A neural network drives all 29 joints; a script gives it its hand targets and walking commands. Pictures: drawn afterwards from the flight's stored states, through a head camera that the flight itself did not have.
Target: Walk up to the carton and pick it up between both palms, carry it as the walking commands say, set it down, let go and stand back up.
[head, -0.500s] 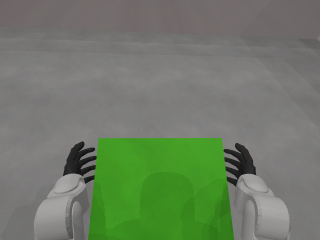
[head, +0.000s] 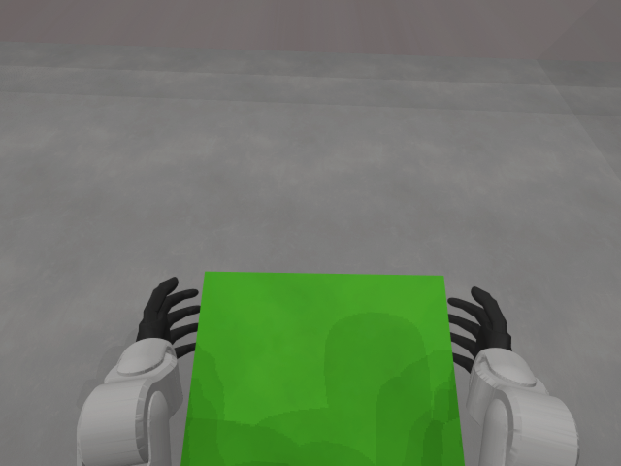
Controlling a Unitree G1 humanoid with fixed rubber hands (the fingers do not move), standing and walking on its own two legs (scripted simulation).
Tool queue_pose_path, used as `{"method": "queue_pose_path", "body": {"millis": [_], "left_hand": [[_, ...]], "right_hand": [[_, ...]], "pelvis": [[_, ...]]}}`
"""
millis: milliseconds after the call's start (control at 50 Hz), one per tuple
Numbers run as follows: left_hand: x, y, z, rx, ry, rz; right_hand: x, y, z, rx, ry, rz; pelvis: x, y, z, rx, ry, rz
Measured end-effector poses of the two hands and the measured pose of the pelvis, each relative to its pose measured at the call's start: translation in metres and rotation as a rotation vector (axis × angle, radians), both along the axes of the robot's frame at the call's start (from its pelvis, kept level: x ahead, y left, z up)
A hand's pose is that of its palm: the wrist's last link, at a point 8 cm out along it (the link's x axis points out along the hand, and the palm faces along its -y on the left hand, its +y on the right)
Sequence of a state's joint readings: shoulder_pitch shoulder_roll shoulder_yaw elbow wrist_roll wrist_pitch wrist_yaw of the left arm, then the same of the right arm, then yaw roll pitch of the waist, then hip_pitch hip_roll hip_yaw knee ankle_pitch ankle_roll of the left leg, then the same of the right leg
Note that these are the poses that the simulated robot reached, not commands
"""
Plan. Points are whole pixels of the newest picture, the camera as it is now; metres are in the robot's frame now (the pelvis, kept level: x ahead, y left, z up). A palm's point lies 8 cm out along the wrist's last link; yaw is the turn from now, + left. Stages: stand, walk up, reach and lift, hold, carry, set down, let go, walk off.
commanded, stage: carry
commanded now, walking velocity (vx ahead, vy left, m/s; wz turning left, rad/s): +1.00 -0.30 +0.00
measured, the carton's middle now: (321, 369) +0.25 +0.00 -0.02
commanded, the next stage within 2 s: none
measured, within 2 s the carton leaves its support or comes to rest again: neither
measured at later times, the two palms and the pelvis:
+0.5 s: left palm (277, 146) +0.58 +0.08 +0.09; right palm (501, 166) +0.53 -0.26 +0.10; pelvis +0.31 -0.06 +0.01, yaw -7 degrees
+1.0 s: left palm (323, 99) +0.70 +0.01 +0.11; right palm (522, 118) +0.66 -0.34 +0.10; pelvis +0.43 -0.14 +0.00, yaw -4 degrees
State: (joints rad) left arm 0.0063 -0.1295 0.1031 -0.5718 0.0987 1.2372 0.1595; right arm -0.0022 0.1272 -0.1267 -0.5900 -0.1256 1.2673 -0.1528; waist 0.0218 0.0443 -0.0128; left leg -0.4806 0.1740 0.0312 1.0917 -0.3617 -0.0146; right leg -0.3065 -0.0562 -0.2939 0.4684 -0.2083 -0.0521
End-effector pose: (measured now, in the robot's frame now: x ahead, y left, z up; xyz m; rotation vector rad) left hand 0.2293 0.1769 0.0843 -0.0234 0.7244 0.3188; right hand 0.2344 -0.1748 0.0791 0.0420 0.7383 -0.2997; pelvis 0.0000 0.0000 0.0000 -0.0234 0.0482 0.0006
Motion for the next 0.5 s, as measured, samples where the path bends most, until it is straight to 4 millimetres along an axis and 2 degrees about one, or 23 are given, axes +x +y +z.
{"method": "queue_pose_path", "body": {"millis": [100,200,340,400,500], "left_hand": [[0.063,-0.026,0.012,-0.009,-0.033,-0.005],[0.144,-0.05,0.02,-0.019,-0.092,-0.047],[0.268,-0.071,0.005,-0.045,-0.118,-0.112],[0.308,-0.08,-0.001,-0.056,-0.071,-0.129],[0.35,-0.093,0.001,-0.057,-0.038,-0.146]], "right_hand": [[0.061,-0.026,0.013,-0.012,-0.034,-0.002],[0.128,-0.05,0.026,-0.028,-0.093,-0.043],[0.225,-0.069,0.02,-0.057,-0.119,-0.11],[0.256,-0.077,0.016,-0.066,-0.071,-0.13],[0.294,-0.089,0.02,-0.066,-0.034,-0.139]], "pelvis": [[0.062,-0.025,0.01,0.001,0.003,-0.013],[0.133,-0.041,0.007,0.008,-0.009,-0.049],[0.242,-0.046,-0.014,0.01,-0.027,-0.104],[0.268,-0.05,-0.008,0.02,-0.015,-0.118],[0.306,-0.059,0.006,0.012,-0.008,-0.117]]}}
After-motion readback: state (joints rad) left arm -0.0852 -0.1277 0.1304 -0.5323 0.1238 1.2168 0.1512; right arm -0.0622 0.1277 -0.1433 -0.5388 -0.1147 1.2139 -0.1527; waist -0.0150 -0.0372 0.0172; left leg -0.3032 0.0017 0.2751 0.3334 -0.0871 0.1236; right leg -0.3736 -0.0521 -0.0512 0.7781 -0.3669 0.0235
